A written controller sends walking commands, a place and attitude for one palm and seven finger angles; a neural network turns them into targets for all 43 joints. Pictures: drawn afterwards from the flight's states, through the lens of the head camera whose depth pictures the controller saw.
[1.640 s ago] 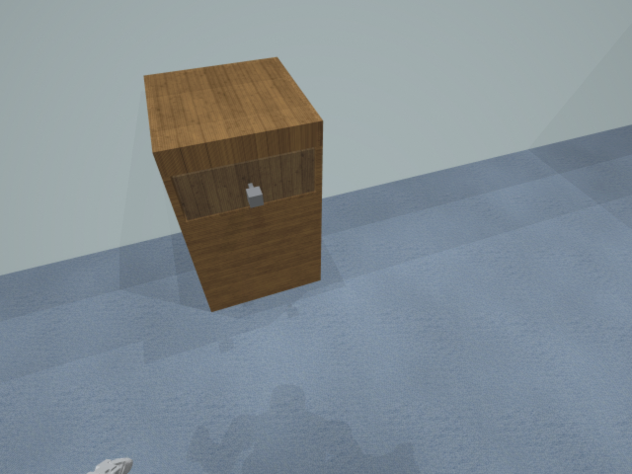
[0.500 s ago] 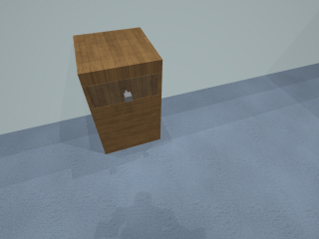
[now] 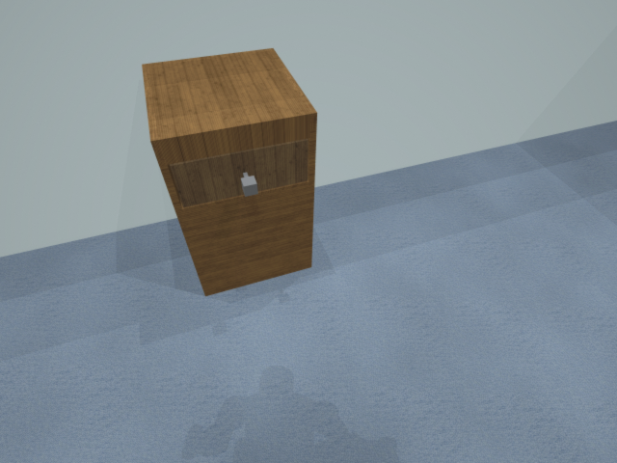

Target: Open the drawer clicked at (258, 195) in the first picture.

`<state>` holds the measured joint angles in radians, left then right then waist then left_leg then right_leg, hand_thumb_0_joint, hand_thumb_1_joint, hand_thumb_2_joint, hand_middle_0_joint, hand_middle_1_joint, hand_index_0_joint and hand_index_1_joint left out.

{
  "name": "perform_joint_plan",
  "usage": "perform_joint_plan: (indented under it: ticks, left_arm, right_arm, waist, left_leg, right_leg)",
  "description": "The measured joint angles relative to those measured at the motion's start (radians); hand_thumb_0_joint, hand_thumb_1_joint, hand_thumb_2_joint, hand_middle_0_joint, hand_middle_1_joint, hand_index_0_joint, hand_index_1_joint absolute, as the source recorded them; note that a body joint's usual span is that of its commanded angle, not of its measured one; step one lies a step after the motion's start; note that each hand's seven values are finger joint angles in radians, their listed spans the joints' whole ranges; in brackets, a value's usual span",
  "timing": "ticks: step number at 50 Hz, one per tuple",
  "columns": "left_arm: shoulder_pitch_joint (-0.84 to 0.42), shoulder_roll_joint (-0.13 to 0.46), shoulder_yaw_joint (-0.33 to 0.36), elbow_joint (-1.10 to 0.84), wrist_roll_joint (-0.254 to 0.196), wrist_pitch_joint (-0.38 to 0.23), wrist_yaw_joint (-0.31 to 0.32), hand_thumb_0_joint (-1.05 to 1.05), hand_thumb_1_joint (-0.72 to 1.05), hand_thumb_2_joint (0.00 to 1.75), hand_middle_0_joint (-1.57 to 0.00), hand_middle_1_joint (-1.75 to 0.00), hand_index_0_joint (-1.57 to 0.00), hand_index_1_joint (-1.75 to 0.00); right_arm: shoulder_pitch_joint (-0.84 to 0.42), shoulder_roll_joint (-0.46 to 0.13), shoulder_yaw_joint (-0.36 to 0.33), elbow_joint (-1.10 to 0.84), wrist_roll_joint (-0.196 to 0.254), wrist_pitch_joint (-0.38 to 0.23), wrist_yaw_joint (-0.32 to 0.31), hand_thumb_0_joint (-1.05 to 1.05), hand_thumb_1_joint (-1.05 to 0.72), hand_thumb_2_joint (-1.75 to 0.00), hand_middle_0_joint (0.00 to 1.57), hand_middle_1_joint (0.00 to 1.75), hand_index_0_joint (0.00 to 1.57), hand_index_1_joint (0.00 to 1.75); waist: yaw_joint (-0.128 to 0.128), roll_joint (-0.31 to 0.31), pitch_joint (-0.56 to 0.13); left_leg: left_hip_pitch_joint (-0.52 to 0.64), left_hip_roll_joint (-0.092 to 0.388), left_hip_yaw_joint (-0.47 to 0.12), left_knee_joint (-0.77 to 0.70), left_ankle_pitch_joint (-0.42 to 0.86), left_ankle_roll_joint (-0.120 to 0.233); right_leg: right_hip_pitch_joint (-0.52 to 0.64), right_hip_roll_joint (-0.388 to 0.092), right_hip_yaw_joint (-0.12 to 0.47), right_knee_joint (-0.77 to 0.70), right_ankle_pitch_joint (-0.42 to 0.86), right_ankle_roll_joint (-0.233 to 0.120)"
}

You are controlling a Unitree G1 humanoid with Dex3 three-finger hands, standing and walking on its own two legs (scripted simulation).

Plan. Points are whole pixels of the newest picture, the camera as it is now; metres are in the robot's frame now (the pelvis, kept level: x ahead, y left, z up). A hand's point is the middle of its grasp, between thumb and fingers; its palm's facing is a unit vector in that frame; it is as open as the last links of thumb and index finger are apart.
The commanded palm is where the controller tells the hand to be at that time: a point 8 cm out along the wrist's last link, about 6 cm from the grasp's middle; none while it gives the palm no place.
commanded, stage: turn to face it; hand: left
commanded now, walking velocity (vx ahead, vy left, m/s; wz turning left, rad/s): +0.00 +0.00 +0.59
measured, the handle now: (248, 181) +0.86 +0.22 -0.23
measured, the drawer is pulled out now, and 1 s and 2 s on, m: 0.00 0.00 0.00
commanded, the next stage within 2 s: take the last steps up to it in 0.70 s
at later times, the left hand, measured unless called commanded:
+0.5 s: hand out of the picture -0.02 +0.27 -0.19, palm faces +0.22 -0.95 -0.21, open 7.3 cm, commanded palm none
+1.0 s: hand out of the picture -0.04 +0.20 -0.17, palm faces +0.32 -0.92 -0.24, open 7.3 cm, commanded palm none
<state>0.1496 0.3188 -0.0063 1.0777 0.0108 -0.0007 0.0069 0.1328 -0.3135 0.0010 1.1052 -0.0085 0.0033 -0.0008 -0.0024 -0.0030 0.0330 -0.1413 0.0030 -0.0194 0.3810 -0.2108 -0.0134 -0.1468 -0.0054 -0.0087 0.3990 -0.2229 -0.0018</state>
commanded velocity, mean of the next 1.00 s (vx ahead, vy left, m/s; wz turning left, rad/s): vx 0.07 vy -0.03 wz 0.25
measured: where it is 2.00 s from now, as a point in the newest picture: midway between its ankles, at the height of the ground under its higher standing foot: (303, 446)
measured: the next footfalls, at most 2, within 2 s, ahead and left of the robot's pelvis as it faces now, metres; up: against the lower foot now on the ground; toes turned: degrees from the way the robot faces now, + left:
right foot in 0.96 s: +0.03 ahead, -0.07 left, +0.00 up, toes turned +15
left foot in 1.44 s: +0.16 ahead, +0.15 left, +0.00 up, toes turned +26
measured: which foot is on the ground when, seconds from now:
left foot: down 0.00-0.96, up 0.98-1.00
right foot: down 0.00-0.32, up 0.34-0.94, down 0.96-1.00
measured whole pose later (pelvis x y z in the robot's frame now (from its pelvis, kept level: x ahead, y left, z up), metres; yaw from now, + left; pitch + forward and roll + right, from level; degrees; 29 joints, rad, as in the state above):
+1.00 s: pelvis -0.01 +0.01 -0.01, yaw +17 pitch -1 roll +1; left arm 0.30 0.15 0.03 1.04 0.03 0.01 0.02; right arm 0.31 -0.17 -0.05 1.08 -0.02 0.03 -0.02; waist -0.01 0.02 -0.05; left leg -0.29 -0.07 -0.03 0.59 -0.36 0.03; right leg -0.16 0.01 -0.04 0.50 -0.32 -0.04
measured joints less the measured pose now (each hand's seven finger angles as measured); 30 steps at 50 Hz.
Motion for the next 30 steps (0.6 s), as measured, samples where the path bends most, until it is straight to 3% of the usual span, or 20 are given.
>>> perform_joint_plan:
  ticks: [7, 12, 15, 17, 19, 23, 30]
  left_arm:
    - [-0.002, -0.043, 0.011, -0.060, 0.002, 0.025, 0.012, 0.01, 0.91, 0.90, -0.20, -0.30, -0.20, -0.30]
    - [0.015, -0.071, 0.020, -0.104, 0.016, 0.028, 0.018, 0.00, 0.91, 0.90, -0.20, -0.30, -0.21, -0.30]
    - [0.031, -0.070, 0.026, -0.116, 0.016, 0.034, 0.017, 0.01, 0.91, 0.90, -0.20, -0.30, -0.21, -0.30]
    - [0.037, -0.066, 0.034, -0.118, 0.007, 0.047, 0.016, 0.01, 0.91, 0.90, -0.20, -0.30, -0.21, -0.30]
    - [0.044, -0.067, 0.042, -0.112, 0.005, 0.064, 0.019, 0.01, 0.91, 0.90, -0.20, -0.30, -0.21, -0.30]
    - [0.051, -0.075, 0.053, -0.089, 0.009, 0.071, 0.013, 0.01, 0.91, 0.90, -0.20, -0.30, -0.20, -0.30]
    - [0.063, -0.075, 0.064, -0.073, 0.009, 0.058, 0.012, 0.01, 0.91, 0.90, -0.20, -0.30, -0.20, -0.30]
  right_arm:
    - [0.023, 0.034, -0.009, -0.044, -0.002, 0.037, 0.004, 0.01, -0.90, -0.89, 0.20, 0.30, 0.20, 0.30]
    - [0.050, 0.070, -0.030, -0.073, 0.001, 0.061, 0.008, 0.01, -0.90, -0.89, 0.20, 0.30, 0.20, 0.30]
    - [0.072, 0.091, -0.034, -0.093, 0.003, 0.053, 0.015, 0.01, -0.90, -0.89, 0.20, 0.30, 0.20, 0.30]
    - [0.082, 0.104, -0.035, -0.104, -0.003, 0.039, 0.016, 0.01, -0.90, -0.89, 0.20, 0.30, 0.20, 0.30]
    - [0.083, 0.117, -0.033, -0.109, -0.008, 0.033, 0.013, 0.01, -0.90, -0.89, 0.20, 0.30, 0.20, 0.30]
    - [0.098, 0.133, -0.029, -0.115, -0.012, 0.026, -0.003, 0.01, -0.90, -0.89, 0.20, 0.30, 0.21, 0.30]
    - [0.122, 0.154, -0.030, -0.103, -0.004, 0.010, -0.018, 0.01, -0.90, -0.89, 0.20, 0.30, 0.21, 0.30]
  waist:
    - [-0.005, 0.010, 0.014]
    - [-0.008, -0.003, 0.045]
    - [-0.015, -0.029, 0.052]
    - [-0.011, -0.053, 0.054]
    - [-0.001, -0.059, 0.057]
    - [-0.007, -0.038, 0.043]
    - [-0.007, -0.029, 0.013]
  left_leg:
    - [-0.104, -0.020, -0.045, 0.141, -0.045, 0.004]
    - [-0.209, -0.013, 0.019, 0.432, -0.241, -0.005]
    - [-0.171, 0.000, 0.064, 0.323, -0.159, -0.010]
    - [-0.176, -0.023, 0.072, 0.299, -0.106, 0.040]
    - [-0.174, -0.033, 0.081, 0.291, -0.119, 0.084]
    - [-0.142, -0.043, 0.061, 0.167, -0.055, 0.101]
    - [-0.089, -0.069, 0.026, 0.011, 0.037, 0.114]
  right_leg:
    - [-0.063, -0.019, -0.051, 0.102, -0.052, 0.004]
    - [-0.069, -0.057, -0.114, 0.161, -0.088, 0.014]
    - [-0.084, -0.095, -0.145, 0.220, -0.121, 0.041]
    - [-0.140, -0.120, -0.123, 0.338, -0.210, 0.051]
    - [-0.211, -0.097, -0.065, 0.500, -0.300, 0.045]
    - [-0.299, -0.066, -0.028, 0.685, -0.225, 0.049]
    - [-0.298, -0.064, 0.002, 0.666, -0.137, 0.076]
